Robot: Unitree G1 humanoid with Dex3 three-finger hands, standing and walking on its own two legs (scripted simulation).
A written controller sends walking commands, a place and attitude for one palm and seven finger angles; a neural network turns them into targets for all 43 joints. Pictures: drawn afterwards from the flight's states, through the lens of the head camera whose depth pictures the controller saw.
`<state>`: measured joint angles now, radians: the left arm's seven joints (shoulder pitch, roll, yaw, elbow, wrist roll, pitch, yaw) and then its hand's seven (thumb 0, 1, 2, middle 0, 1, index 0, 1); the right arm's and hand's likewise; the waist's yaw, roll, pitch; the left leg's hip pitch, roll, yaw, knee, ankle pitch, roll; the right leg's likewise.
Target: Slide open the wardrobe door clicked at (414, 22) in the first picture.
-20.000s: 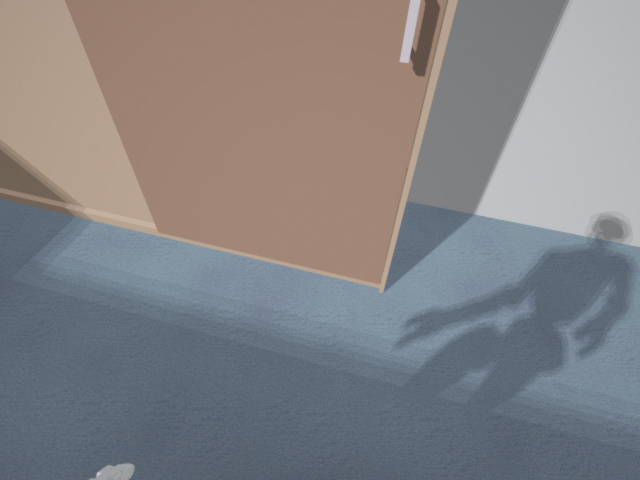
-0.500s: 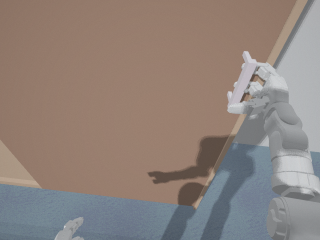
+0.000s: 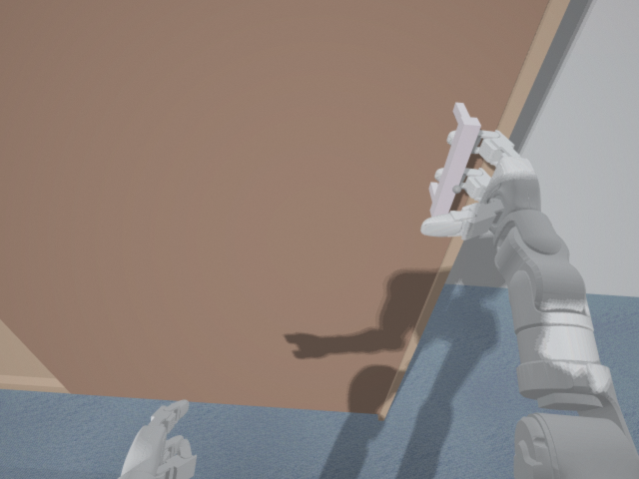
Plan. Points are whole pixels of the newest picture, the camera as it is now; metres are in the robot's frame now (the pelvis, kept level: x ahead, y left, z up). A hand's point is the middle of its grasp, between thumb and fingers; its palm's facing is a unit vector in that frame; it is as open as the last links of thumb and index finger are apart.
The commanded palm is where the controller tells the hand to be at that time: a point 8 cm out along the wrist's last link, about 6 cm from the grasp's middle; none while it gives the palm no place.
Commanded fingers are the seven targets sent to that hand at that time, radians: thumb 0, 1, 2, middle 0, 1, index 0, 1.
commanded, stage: slide the fingers in behind the handle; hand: right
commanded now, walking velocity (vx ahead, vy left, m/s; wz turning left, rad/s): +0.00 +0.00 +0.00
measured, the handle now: (449, 163) +0.46 -0.13 +0.20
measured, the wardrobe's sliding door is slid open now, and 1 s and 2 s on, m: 0.00 0.00 0.00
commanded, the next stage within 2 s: grip the handle and tug to test in 1.12 s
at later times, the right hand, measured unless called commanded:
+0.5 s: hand (440, 183) +0.42 -0.11 +0.20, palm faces -0.01 +1.00 +0.02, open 14.0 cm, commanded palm +0.39 -0.16 +0.20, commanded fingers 0.00 0.50 -0.30 0.30 1.20 0.30 1.20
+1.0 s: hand (439, 185) +0.41 -0.11 +0.21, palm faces -0.01 +1.00 +0.02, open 14.0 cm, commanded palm +0.38 -0.16 +0.20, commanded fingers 0.00 0.50 -0.30 0.30 1.20 0.30 1.20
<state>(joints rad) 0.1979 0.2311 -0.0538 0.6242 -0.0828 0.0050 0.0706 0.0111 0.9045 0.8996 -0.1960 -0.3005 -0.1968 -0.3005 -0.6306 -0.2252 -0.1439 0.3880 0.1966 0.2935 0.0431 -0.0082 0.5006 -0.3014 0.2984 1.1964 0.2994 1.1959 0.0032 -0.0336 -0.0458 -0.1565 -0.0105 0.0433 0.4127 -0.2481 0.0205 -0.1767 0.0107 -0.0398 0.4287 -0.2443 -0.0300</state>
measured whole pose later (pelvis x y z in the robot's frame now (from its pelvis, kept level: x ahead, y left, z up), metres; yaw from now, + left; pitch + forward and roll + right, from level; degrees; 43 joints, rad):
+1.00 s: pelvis +0.00 +0.01 +0.00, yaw +0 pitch -1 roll +0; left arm 0.21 0.23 -0.05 0.63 -0.07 0.04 0.07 0.01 0.90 0.90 -0.20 -0.30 -0.20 -0.30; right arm -0.62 -0.19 -0.12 0.36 0.19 0.30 0.00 -0.01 0.50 -0.30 0.29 1.20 0.30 1.20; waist 0.00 -0.04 -0.04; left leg -0.13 -0.02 0.05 0.39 -0.24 0.03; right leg -0.15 0.00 -0.04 0.41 -0.24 -0.02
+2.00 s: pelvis +0.00 +0.00 +0.00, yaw +0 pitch -1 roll +0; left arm 0.23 0.22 -0.05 0.66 -0.06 0.03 0.07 0.01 0.90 0.90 -0.20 -0.30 -0.20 -0.30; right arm -0.65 -0.17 -0.10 0.39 0.17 0.30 -0.03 0.01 -0.74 -0.82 0.41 1.38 0.41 1.37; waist 0.00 -0.03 -0.04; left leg -0.13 -0.01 0.04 0.38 -0.24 0.02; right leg -0.16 0.01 -0.04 0.40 -0.23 -0.03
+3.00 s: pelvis +0.03 +0.00 +0.00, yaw -1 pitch +1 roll +0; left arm 0.16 0.24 -0.03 0.62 -0.05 0.07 0.05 0.01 0.91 0.90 -0.19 -0.30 -0.20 -0.30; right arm -0.51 -0.13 -0.07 0.08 0.17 0.44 -0.04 0.01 -0.74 -0.84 0.37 1.40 0.36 1.37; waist -0.03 -0.04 -0.06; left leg -0.12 -0.01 0.06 0.40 -0.29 0.02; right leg -0.15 0.01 -0.02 0.42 -0.28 -0.02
